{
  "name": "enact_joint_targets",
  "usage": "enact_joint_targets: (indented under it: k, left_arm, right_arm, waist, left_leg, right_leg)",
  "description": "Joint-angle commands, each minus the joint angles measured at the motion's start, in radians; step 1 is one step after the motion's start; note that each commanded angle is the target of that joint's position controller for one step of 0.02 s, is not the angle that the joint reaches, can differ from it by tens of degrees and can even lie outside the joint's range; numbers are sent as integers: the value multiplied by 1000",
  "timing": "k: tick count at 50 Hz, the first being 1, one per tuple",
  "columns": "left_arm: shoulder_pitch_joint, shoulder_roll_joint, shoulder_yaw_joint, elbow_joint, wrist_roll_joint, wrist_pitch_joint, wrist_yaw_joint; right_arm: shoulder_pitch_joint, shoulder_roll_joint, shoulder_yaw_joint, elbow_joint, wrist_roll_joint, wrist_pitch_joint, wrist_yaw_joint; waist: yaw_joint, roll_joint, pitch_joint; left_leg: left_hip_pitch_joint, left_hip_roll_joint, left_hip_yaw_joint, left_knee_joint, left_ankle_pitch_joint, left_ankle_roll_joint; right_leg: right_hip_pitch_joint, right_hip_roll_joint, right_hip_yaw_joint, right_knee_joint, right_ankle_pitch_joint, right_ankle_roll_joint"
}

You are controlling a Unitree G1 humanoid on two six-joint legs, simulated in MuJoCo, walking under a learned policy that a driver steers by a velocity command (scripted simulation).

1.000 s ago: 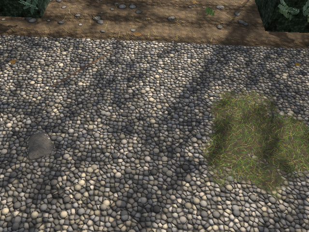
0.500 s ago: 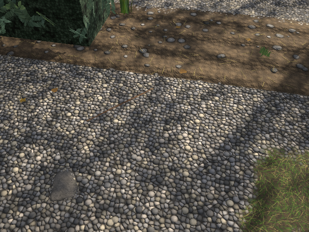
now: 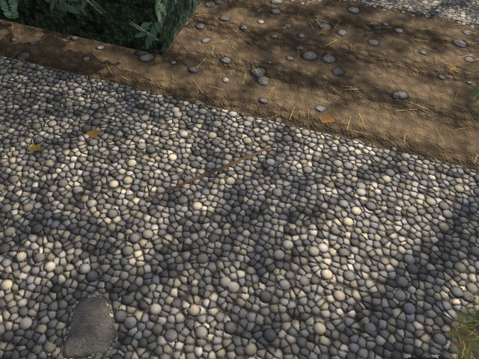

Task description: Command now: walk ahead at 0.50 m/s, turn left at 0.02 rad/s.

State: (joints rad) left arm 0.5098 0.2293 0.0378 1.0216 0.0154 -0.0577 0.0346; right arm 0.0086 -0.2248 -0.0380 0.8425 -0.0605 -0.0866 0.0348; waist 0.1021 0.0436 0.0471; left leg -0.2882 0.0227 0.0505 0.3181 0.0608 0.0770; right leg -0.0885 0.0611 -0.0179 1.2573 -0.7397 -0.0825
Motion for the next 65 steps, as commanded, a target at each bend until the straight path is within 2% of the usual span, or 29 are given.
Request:
enact_joint_targets:
  k: [1, 2, 3, 4, 5, 6, 10, 13, 16, 19, 20, 21, 22, 23, 24, 26, 31, 38, 44, 46, 48, 49, 50, 51, 52, 54, 55, 60, 65]
  left_arm:
    - [131, 90, 13, -33, -51, -2, 24]
    - [35, 109, 13, -68, -29, 1, 20]
    - [-141, 141, 27, -87, 10, -6, 1]
    - [-136, 120, 29, -100, 24, 0, -18]
    - [-179, 106, 27, -98, 37, 15, -33]
    - [-189, 67, 22, -100, 40, 27, -48]
    - [-273, 3, -5, -135, 11, 13, -76]
    - [-384, 17, -5, -170, 5, 16, -78]
    - [-471, 37, 4, -207, 12, 19, -83]
    - [-352, 62, 23, -179, 22, 16, -78]
    - [-210, 94, 41, -137, 29, 10, -72]
    - [-68, 196, 72, -117, 37, 7, -58]
    - [-90, 275, 86, -135, 20, 19, -57]
    - [-109, 243, 81, -128, -10, 32, -56]
    - [-175, 206, 72, -135, -10, 35, -49]
    - [-250, 153, 60, -145, -12, 25, -41]
    - [-200, 176, 65, -141, -22, -2, -36]
    - [-39, 147, 53, -103, -16, -6, -31]
    - [29, 146, 39, -77, 3, -10, -13]
    - [-7, 145, 32, -73, 6, -14, -6]
    - [-39, 166, 30, -67, 0, -26, -6]
    - [-66, 159, 25, -80, -15, -36, -11]
    - [-7, 95, 12, -108, -38, -42, -11]
    - [119, 108, 22, -69, -68, -29, -1]
    - [60, 160, 32, -57, -23, -17, 3]
    - [-61, 108, 21, -77, 0, -3, -10]
    - [-92, 101, 21, -87, 11, 13, -20]
    - [-72, 37, 1, -57, 8, 58, -29]
    - [-198, 50, -13, -55, 4, 79, -14]
  right_arm:
    - [572, -197, -62, 116, 40, 7, 5]
    - [524, -218, -75, 108, 37, 15, -13]
    - [352, -107, -38, 63, 38, 9, -30]
    - [321, -138, -41, 62, 29, -6, -45]
    - [300, -102, -28, 84, 41, -19, -47]
    - [307, -96, -24, 98, 41, -29, -46]
    - [265, -83, -20, 99, 46, -46, -32]
    - [341, -94, -21, 119, 57, -35, -35]
    - [399, -116, -25, 138, 42, -14, -45]
    - [401, -163, -35, 132, 31, 7, -52]
    - [399, -166, -33, 121, 32, 15, -52]
    - [400, -136, -24, 78, 34, 16, -49]
    - [433, -66, -13, 23, 43, 12, -29]
    - [308, -138, -27, 12, 24, 9, -30]
    - [260, -136, -27, -11, 38, -3, -27]
    - [270, -114, -24, 1, 27, 3, -34]
    - [217, -94, -22, -28, 15, 59, -26]
    - [15, -96, -18, -94, 22, 58, -12]
    - [-131, -91, 3, -153, 32, 36, 2]
    - [-46, -97, 4, -135, 31, 22, -6]
    - [186, -131, -10, -61, 33, 2, -28]
    - [338, -162, -19, -21, 22, -13, -42]
    - [471, -266, -39, -3, 3, -16, -51]
    - [476, -251, -46, 16, 36, 4, -36]
    - [388, -190, -32, -6, 65, 9, -25]
    - [232, -73, 4, -19, 59, 8, -31]
    - [221, -59, 13, -11, 60, 7, -38]
    - [218, -95, 20, 30, 41, -4, -35]
    - [270, -114, 17, 65, 41, 27, -38]
  waist:
    - [-210, 137, -405]
    - [-210, 137, -372]
    - [-173, -74, -219]
    - [-137, 84, -158]
    - [-81, -30, -26]
    - [-61, -20, 19]
    - [-39, 59, -3]
    - [-82, 32, -6]
    - [-105, -6, 21]
    - [-51, 10, -56]
    - [9, -16, -126]
    - [55, -140, -232]
    - [-19, -310, -297]
    - [8, -134, -203]
    - [-23, -113, -71]
    - [-100, -50, 3]
    - [-119, -69, -38]
    - [-36, -96, -8]
    - [9, -118, 42]
    - [-44, -125, 31]
    - [-144, -132, -76]
    - [-215, -110, -162]
    - [-215, 88, -323]
    - [-166, 194, -466]
    - [-141, 20, -349]
    - [-98, -28, -121]
    - [-84, -6, -79]
    - [-28, 49, -114]
    - [-83, 81, -105]
  left_leg:
    - [1019, 408, -334, 396, 942, 163]
    - [892, 441, -458, 226, 311, 274]
    - [599, 320, -364, 30, -67, 179]
    - [406, 415, -460, 9, -22, 241]
    - [162, 360, -364, -54, 137, 207]
    - [37, 305, -279, -83, 146, 184]
    - [-28, 174, -34, -115, 279, 115]
    - [114, 201, -7, -134, 235, 90]
    - [277, 229, 33, -74, 285, 76]
    - [338, 218, 104, 211, 555, 50]
    - [253, 199, 137, 421, 494, 25]
    - [47, 151, 171, 755, 161, -12]
    - [-342, -74, 78, 1059, -638, -55]
    - [-469, -18, -78, 1070, -566, -44]
    - [-492, 28, -75, 1009, -466, -41]
    - [-354, 77, -80, 848, -390, -59]
    - [-306, 76, -56, 711, -290, -122]
    - [-436, 66, -45, 495, -84, -122]
    - [-406, 11, 3, 294, -101, -67]
    - [-252, -34, 16, 212, -143, -28]
    - [12, -82, 20, 125, -78, 9]
    - [255, 9, -50, 102, 113, 38]
    - [558, 309, -320, 224, 664, 135]
    - [667, 460, -577, 198, 945, 286]
    - [506, 403, -495, 141, 848, 264]
    - [256, 297, -306, 34, 619, 196]
    - [173, 253, -246, -8, 555, 169]
    - [16, 174, -90, -36, 561, 146]
    - [-9, 164, -134, -71, 54, 116]
  right_leg:
    - [-818, -37, 118, 554, -20, -42]
    - [-930, -65, 64, 590, 77, -26]
    - [-861, -119, 79, 326, 325, -17]
    - [-767, -120, 103, 276, 369, 7]
    - [-650, -160, 124, 72, 412, 46]
    - [-541, -160, 116, -51, 450, 68]
    - [-359, -148, 30, -421, 707, 40]
    - [-378, -126, -17, -516, 750, -3]
    - [-435, -96, -52, -592, 662, -45]
    - [-266, 0, -115, -661, 511, -94]
    - [-77, 11, -81, -722, 525, -124]
    - [146, -194, 216, -770, 482, -195]
    - [361, -429, 771, -935, 470, -347]
    - [318, -388, 721, -975, 392, -312]
    - [184, -366, 575, -985, 464, -277]
    - [-18, -265, 411, -1014, 694, -202]
    - [-69, -182, 301, -1045, 884, -176]
    - [97, -176, 293, -1058, 949, -98]
    - [208, -207, 287, -1024, 1104, -106]
    - [188, -196, 250, -938, 1367, -72]
    - [178, -162, 232, -710, 1573, -29]
    - [48, -129, 217, -528, 1402, -11]
    - [-173, -14, 145, -186, 778, 23]
    - [-324, 112, 125, 64, 144, 43]
    - [-351, 54, 180, 92, 223, 40]
    - [-381, -19, 150, -20, 289, 49]
    - [-354, -44, 140, -88, 314, 53]
    - [-181, -44, 66, -341, 400, 83]
    - [-116, -68, 27, -567, 466, 87]
